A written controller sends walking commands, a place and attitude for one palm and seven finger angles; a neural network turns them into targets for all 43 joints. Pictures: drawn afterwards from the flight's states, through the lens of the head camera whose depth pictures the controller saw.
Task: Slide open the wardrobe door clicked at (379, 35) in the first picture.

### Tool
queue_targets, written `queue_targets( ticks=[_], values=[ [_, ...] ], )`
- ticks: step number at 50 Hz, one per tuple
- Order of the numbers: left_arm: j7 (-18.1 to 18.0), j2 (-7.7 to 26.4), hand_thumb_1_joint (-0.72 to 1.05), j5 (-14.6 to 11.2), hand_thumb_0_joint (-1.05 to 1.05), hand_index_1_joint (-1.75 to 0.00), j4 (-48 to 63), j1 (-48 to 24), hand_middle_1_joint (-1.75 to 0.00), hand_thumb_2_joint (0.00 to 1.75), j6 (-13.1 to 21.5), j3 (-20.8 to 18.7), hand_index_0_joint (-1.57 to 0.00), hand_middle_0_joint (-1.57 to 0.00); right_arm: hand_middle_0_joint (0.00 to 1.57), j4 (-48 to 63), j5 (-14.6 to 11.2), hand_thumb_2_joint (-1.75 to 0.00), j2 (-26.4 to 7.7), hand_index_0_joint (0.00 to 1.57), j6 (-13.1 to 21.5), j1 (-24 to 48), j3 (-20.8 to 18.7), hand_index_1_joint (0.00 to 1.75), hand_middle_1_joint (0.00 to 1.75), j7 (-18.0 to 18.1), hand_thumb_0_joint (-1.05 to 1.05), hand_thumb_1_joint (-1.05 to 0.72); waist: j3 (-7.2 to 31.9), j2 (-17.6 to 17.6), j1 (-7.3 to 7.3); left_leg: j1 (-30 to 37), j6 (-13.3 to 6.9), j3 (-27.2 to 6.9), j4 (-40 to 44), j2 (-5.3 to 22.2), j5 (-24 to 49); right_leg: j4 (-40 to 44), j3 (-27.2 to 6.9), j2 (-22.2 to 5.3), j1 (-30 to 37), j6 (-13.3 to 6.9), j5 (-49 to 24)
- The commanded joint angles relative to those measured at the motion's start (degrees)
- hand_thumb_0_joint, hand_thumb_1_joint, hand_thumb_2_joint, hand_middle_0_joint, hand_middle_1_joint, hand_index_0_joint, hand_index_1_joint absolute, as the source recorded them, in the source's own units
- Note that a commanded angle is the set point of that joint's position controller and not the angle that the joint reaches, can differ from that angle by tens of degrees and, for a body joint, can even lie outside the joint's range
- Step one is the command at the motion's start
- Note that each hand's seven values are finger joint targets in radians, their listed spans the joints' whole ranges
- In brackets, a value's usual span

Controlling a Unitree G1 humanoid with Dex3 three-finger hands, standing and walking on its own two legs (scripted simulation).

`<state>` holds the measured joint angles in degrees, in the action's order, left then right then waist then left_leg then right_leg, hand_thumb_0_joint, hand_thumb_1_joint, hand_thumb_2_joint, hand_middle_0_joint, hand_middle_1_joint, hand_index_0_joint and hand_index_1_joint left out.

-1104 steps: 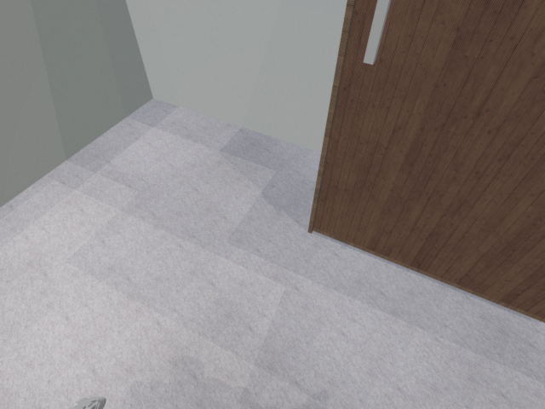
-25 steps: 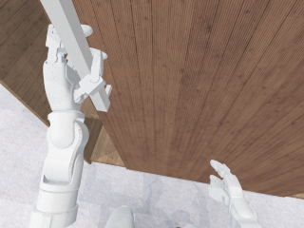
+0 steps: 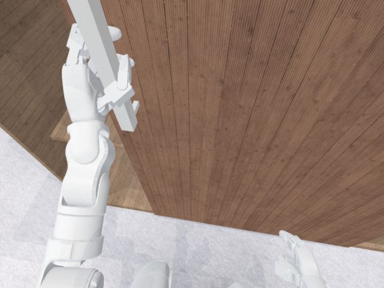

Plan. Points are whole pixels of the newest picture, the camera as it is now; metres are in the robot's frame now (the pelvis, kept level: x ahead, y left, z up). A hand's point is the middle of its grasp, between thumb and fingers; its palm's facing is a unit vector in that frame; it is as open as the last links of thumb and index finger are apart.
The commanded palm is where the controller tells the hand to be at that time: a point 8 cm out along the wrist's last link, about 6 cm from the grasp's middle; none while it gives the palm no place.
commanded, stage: step sideways, sliding the door along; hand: left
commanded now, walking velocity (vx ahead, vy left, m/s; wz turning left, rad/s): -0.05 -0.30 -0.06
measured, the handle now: (110, 48) +0.40 +0.18 +0.26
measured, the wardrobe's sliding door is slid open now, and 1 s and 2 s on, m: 0.35 0.53 0.53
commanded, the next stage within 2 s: stop walking and hold the door there in 1.26 s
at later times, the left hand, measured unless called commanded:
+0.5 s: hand (185, 88) +0.37 +0.07 +0.22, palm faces +0.40 -0.91 -0.07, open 6.4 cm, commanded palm +0.33 +0.04 +0.21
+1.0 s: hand (240, 93) +0.37 -0.01 +0.22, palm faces +0.56 -0.83 -0.06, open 6.4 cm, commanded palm +0.32 -0.05 +0.19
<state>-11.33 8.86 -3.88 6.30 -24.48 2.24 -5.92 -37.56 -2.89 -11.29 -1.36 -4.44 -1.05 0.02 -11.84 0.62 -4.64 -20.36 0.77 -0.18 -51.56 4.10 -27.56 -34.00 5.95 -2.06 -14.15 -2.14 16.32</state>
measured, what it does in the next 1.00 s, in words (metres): steps to the right: left foot, then right foot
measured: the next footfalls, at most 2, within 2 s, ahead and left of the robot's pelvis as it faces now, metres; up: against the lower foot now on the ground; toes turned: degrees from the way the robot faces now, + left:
left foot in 0.04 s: +0.06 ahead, +0.13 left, +0.00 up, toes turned +6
right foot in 0.44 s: +0.08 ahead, -0.32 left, +0.00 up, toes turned -5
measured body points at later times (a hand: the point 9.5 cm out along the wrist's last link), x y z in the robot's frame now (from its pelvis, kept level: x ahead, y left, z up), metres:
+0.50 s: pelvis -0.01 -0.16 -0.02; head +0.06 -0.16 +0.42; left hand +0.34 +0.11 +0.22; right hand +0.23 -0.33 -0.13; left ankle +0.01 +0.08 -0.71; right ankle +0.04 -0.31 -0.73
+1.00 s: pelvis +0.01 -0.32 -0.01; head +0.08 -0.30 +0.43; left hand +0.34 +0.03 +0.22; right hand +0.23 -0.50 -0.11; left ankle +0.03 -0.04 -0.73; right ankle +0.06 -0.48 -0.70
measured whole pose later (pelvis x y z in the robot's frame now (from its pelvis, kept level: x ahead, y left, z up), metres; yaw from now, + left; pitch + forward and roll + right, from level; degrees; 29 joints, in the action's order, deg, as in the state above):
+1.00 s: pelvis +0.01 -0.32 -0.01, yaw -1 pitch -5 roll -4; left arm -10.0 22.1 -5.6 -3.0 -29.6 1.3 -20.0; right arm -31.2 -3.3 -9.9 1.4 -6.7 -0.6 -1.8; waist -14.3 4.4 -9.7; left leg -11.5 6.7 -1.1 -31.6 22.2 -14.2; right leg -48.5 5.8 -3.4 -21.9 1.3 18.9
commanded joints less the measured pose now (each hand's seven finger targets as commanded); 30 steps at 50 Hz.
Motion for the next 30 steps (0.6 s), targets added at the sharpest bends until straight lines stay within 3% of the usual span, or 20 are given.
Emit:
queue_targets(
  ticks=[1, 2, 3, 4, 5, 6, 10, 15, 18, 20, 21, 22, 23, 24, 25, 26, 27, 28, 29, 30],
  values=[
    [4.59, 1.75, 0.9, -0.33, 0.0, -1.4, 20.51, -25.61, -1.4, 0.9, 8.09, 13.98, -0.45, -0.45, 0.2, 10.16, 0.1, -0.9, -5.15, 0.2, 2.43, 6.57, -2.84, 0.3, 0.3, 0.99, 0.0, -0.9, 28.59, 0.91, 6.92, 27.27, -2.48, 0.11, 34.13, 6.35, 33.13, -11.9, -6.29, -4.9, 0.61, -2.69, -24.91],
    [5.65, -1.23, 0.9, -1.18, 0.0, -1.4, 20.88, -25.59, -1.4, 0.9, 8.43, 16.36, -0.45, -0.45, 0.2, 11.89, 0.28, -0.9, -7.24, 0.2, 2.37, 6.34, -3.82, 0.3, 0.3, -0.04, 0.0, -0.9, 30.99, 14.56, 6.11, 36.8, -10.2, -19.91, 30.5, 23.39, 57.9, -23.35, -4.46, -0.1, -14.48, 0.84, 6.19],
    [6.56, -1.22, 0.9, -1.08, 0.0, -1.4, 16.52, -25.23, -1.4, 0.9, 7.59, 15.09, -0.45, -0.45, 0.2, 12.76, -0.34, -0.9, -6.95, 0.2, 2.34, 6.87, -3.65, 0.3, 0.3, -1.37, 0.0, -0.9, 31.56, 7.02, 5.85, 32.68, -14.29, -23.29, 31.06, 27.5, 51.98, -36.06, -9.08, 2.26, -15.8, 0.74, 13.43],
    [6.63, 1.47, 0.9, -1.08, 0.0, -1.4, 22.44, -30.61, -1.4, 0.9, 8.5, 12.71, -0.45, -0.45, 0.2, 11.99, 0.45, -0.9, -5.55, 0.2, 2.16, 7.24, -3.08, 0.3, 0.3, -1.08, 0.0, -0.9, 28.49, 6.62, 6.55, 30.77, -16.01, -24.12, 31.07, 27.85, 47.71, -40.77, -10.66, 0.48, -19.39, 1.45, 12.26],
    [6.79, 0.74, 0.9, -1.13, 0.0, -1.4, 23.05, -31.61, -1.4, 0.9, 8.54, 13.83, -0.45, -0.45, 0.2, 11.29, 0.74, -0.9, -5.57, 0.2, 1.72, 7.51, -2.81, 0.3, 0.3, -1.12, 0.0, -0.9, 26.62, 8.66, 6.41, 29.95, -16.66, -21.25, 30.07, 27.09, 46.9, -44.46, -11.6, -0.41, -22.66, 1.84, 11.63],
    [6.86, -0.08, 0.9, -0.97, 0.0, -1.4, 22.5, -32.15, -1.4, 0.9, 8.29, 14.8, -0.45, -0.45, 0.2, 11.22, 0.26, -0.9, -5.82, 0.2, 1.6, 7.95, -3.05, 0.3, 0.3, -1.18, 0.0, -0.9, 26.64, 11.47, 5.72, 31.42, -16.34, -17.29, 29.0, 25.86, 46.7, -46.47, -11.19, -0.63, -25.28, 1.94, 11.27],
    [7.9, -3.96, 0.9, 0.02, 0.0, -1.4, 18.83, -33.15, -1.4, 0.9, 6.84, 17.84, -0.45, -0.45, 0.2, 11.78, -0.2, -0.9, -6.34, 0.2, 2.33, 3.34, -3.41, 0.3, 0.3, -1.72, 0.0, -0.9, 27.54, 12.25, 5.85, 33.92, -12.42, -4.78, 26.9, 21.43, 46.65, -43.52, -5.8, -1.52, -27.26, 2.6, 9.4],
    [8.14, -1.35, 0.9, -0.21, 0.0, -1.4, 13.64, -33.52, -1.4, 0.9, 6.65, 14.82, -0.45, -0.45, 0.2, 13.17, -0.1, -0.9, -6.63, 0.2, 3.66, 3.89, -3.04, 0.3, 0.3, -1.35, 0.0, -0.9, 25.98, 22.37, 6.36, 23.67, -8.37, 3.06, 27.86, 18.56, 42.36, -19.2, 1.08, -0.21, -8.69, 2.79, 8.79],
    [7.81, 0.3, 0.9, -0.27, 0.0, -1.4, 10.61, -32.63, -1.4, 0.9, 6.3, 12.98, -0.45, -0.45, 0.2, 13.13, -0.47, -0.9, -6.02, 0.2, 4.5, 4.1, -2.44, 0.3, 0.3, -1.39, 0.0, -0.9, 25.15, 21.39, 6.18, 19.48, -5.6, 3.11, 21.58, 16.42, 37.92, -6.5, 3.44, 2.93, 0.42, 3.06, 4.79],
    [7.94, 2.79, 0.9, 0.33, 0.0, -1.4, 8.92, -32.68, -1.4, 0.9, 6.67, 10.88, -0.45, -0.45, 0.2, 12.02, -1.32, -0.9, -5.22, 0.2, 4.55, 4.38, -2.0, 0.3, 0.3, -1.28, 0.0, -0.9, 26.68, 12.26, 5.08, 16.63, -3.07, 2.73, 9.85, 11.71, 31.21, 8.43, 2.52, 2.82, 8.81, 3.27, -9.57],
    [7.65, 5.14, 0.9, 0.65, 0.0, -1.4, 9.28, -33.01, -1.4, 0.9, 6.32, 10.27, -0.45, -0.45, 0.2, 11.29, -1.67, -0.9, -4.71, 0.2, 5.01, 4.57, -1.43, 0.3, 0.3, -0.87, 0.0, -0.9, 26.45, 9.72, 5.59, 16.69, -1.82, 3.97, 7.03, 8.31, 29.18, 13.9, 1.7, 2.61, 10.19, 3.37, -13.31],
    [7.28, 5.46, 0.9, 0.7, 0.0, -1.4, 8.53, -33.26, -1.4, 0.9, 6.71, 9.59, -0.45, -0.45, 0.2, 10.48, -1.62, -0.9, -3.53, 0.2, 5.49, 5.11, -1.24, 0.3, 0.3, -0.65, 0.0, -0.9, 26.32, 4.39, 5.75, 11.63, -1.1, 3.97, 0.86, 6.64, 24.81, 16.22, -1.6, -1.61, 14.17, 1.74, -20.15],
    [6.75, 9.28, 0.9, 1.27, 0.0, -1.4, 8.22, -33.76, -1.4, 0.9, 6.49, 7.16, -0.45, -0.45, 0.2, 10.24, -1.6, -0.9, -2.67, 0.2, 5.0, 4.5, -1.52, 0.3, 0.3, -0.56, 0.0, -0.9, 25.29, -12.49, 5.7, -2.22, 1.43, 5.26, -8.18, 0.95, 3.51, 13.09, -13.98, -10.09, 20.11, -3.46, -34.31],
    [6.66, 11.37, 0.9, 1.24, 0.0, -1.4, 9.08, -33.68, -1.4, 0.9, 5.9, 5.39, -0.45, -0.45, 0.2, 10.04, -1.18, -0.9, -5.81, 0.2, 4.72, 5.86, -2.88, 0.3, 0.3, 0.13, 0.0, -0.9, 23.2, -31.81, 3.39, -7.12, 0.9, 0.59, -19.98, -1.69, -7.18, 14.53, -26.91, -14.34, 14.54, -8.52, -34.72],
    [6.48, 8.18, 0.9, -0.1, 0.0, -1.4, 12.48, -33.76, -1.4, 0.9, 5.84, 7.25, -0.45, -0.45, 0.2, 8.81, -0.99, -0.9, -5.14, 0.2, 4.48, 5.91, -2.67, 0.3, 0.3, 0.64, 0.0, -0.9, 22.04, -27.49, 3.62, -7.3, 0.47, -2.44, -23.76, -0.46, -7.63, 12.59, -25.44, -16.25, 12.29, -11.54, -32.3],
    [5.66, 5.02, 0.9, -0.88, 0.0, -1.4, 16.5, -33.34, -1.4, 0.9, 5.55, 8.99, -0.45, -0.45, 0.2, 8.35, -0.93, -0.9, -4.78, 0.2, 4.4, 6.79, -1.87, 0.3, 0.3, 0.59, 0.0, -0.9, 24.47, -16.5, 4.82, -5.21, -0.15, -3.52, -13.43, 0.74, -7.92, 7.24, -20.23, -15.8, 13.41, -12.11, -32.71],
    [5.21, 3.45, 0.9, -0.88, 0.0, -1.4, 17.08, -31.24, -1.4, 0.9, 5.6, 9.76, -0.45, -0.45, 0.2, 7.66, -0.56, -0.9, -4.01, 0.2, 3.4, 5.18, -1.04, 0.3, 0.3, 0.57, 0.0, -0.9, 25.79, -10.94, 6.61, -0.6, -0.87, -2.21, 4.4, 1.39, -4.46, 0.23, -13.82, -13.04, 14.5, -9.02, -35.16],
    [4.91, 4.18, 0.9, -0.76, 0.0, -1.4, 17.29, -29.99, -1.4, 0.9, 6.15, 9.12, -0.45, -0.45, 0.2, 7.28, -0.57, -0.9, -4.74, 0.2, 2.56, 4.87, -1.54, 0.3, 0.3, 0.81, 0.0, -0.9, 27.83, -7.63, 7.48, 7.74, -0.54, 2.12, 25.68, 0.25, 10.09, -7.91, -8.92, -10.07, 13.49, -5.89, -35.48],
    [4.91, 4.84, 0.9, -1.16, 0.0, -1.4, 19.14, -29.92, -1.4, 0.9, 7.45, 9.07, -0.45, -0.45, 0.2, 8.91, -0.34, -0.9, -5.9, 0.2, 2.33, 5.92, -2.78, 0.3, 0.3, 1.12, 0.0, -0.9, 28.56, 0.38, 7.35, 21.94, -1.94, 0.62, 35.17, 5.16, 29.08, -16.99, -4.51, -5.66, 4.16, -2.05, -26.8],
    [5.4, 3.85, 0.9, -1.81, 0.0, -1.4, 19.41, -28.24, -1.4, 0.9, 8.02, 9.62, -0.45, -0.45, 0.2, 10.79, 0.21, -0.9, -7.73, 0.2, 2.52, 7.46, -4.77, 0.3, 0.3, 0.27, 0.0, -0.9, 30.64, 16.83, 5.08, 35.47, -8.92, -17.72, 31.77, 22.73, 54.51, -27.69, -3.29, -0.51, -14.1, 1.75, 5.25]
  ],
)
